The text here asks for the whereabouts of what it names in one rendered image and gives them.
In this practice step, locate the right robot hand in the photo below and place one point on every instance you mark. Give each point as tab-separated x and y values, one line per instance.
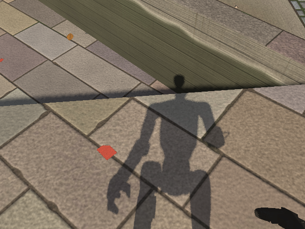
283	217

